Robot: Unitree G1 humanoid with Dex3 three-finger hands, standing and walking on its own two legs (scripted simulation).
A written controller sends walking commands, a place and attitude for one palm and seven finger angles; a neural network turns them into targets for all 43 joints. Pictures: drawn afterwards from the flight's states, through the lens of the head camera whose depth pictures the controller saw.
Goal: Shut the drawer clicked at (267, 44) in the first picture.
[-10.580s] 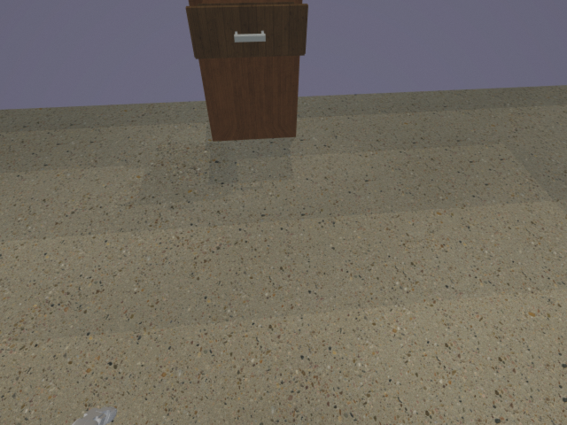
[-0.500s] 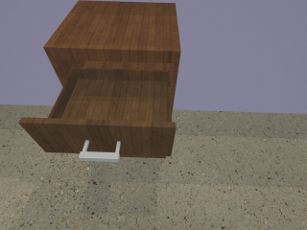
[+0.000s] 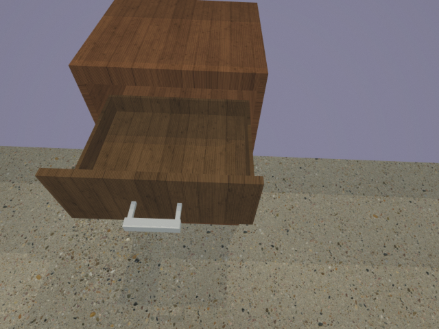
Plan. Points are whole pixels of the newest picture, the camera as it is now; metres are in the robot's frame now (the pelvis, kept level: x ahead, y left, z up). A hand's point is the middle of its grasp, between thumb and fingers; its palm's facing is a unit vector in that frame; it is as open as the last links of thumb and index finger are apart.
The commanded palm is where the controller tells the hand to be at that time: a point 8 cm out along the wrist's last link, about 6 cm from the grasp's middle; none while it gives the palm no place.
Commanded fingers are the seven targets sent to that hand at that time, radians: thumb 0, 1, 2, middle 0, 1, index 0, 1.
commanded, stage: come to a stop and stand still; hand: left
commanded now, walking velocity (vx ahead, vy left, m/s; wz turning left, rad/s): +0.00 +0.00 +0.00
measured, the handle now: (154, 216) +0.34 +0.16 -0.05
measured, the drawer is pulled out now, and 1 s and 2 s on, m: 0.30 0.30 0.30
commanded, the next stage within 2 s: look again from close up in 0.04 s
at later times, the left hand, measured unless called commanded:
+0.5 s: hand out of the picture -0.02 +0.17 -0.18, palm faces +0.00 -0.99 -0.16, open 7.4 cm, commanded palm none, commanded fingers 0.00 0.90 0.90 -0.20 -0.30 -0.20 -0.30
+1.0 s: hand out of the picture -0.03 +0.15 -0.18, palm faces +0.01 -0.99 -0.15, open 7.4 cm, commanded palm none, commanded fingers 0.00 0.90 0.90 -0.20 -0.30 -0.20 -0.30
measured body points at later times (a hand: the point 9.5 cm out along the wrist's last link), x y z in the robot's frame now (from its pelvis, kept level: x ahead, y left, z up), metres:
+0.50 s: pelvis +0.00 +0.01 +0.00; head +0.03 +0.02 +0.45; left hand -0.02 +0.22 -0.16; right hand +0.00 -0.21 -0.16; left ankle +0.02 +0.08 -0.74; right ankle -0.06 -0.12 -0.74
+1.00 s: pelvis +0.01 +0.00 +0.00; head +0.03 +0.01 +0.45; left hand -0.03 +0.21 -0.16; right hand -0.01 -0.21 -0.16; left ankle +0.02 +0.08 -0.74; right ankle -0.06 -0.12 -0.74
